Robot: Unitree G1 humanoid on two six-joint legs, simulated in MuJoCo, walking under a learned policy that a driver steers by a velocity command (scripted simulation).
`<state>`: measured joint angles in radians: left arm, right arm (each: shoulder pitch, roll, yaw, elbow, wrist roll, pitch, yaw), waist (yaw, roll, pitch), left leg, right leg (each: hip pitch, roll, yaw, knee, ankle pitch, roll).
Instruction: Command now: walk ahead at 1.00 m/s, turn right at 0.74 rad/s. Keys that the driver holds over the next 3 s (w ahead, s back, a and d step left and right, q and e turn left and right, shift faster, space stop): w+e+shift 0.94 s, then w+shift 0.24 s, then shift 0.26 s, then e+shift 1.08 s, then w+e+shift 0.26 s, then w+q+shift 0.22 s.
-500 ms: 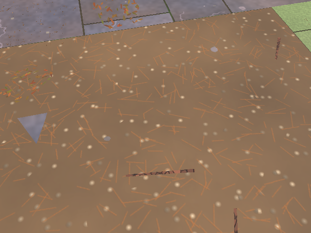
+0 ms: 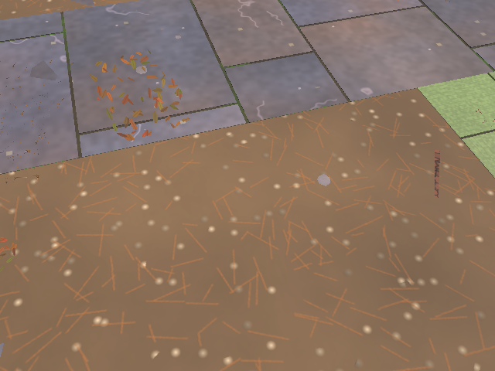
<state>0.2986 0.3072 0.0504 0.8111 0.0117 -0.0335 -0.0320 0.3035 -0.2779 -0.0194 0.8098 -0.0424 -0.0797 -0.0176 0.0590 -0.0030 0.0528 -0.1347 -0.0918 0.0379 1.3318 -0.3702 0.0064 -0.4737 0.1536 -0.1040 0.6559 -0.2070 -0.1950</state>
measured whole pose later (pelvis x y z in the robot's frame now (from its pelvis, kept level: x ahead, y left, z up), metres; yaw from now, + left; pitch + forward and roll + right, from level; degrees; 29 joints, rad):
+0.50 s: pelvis +0.48 +0.03 +0.03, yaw -26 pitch +2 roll +2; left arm 0.25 0.39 0.08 0.77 0.02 -0.03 -0.04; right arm 0.24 -0.31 -0.03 0.71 -0.05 -0.08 -0.02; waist 0.01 -0.04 0.02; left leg -0.28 0.03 0.08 0.50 -0.26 -0.03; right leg -0.48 0.02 0.02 1.30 -0.30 -0.11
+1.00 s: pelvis +0.85 -0.23 +0.02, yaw -55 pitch +0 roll -2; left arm 0.42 0.32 0.06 0.82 0.01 -0.03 0.00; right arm 0.14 -0.24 0.01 0.62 -0.07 -0.06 0.00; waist 0.02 -0.01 0.05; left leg -0.65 0.15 -0.10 1.13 -0.35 -0.07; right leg -0.15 0.24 0.06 0.45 -0.29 -0.20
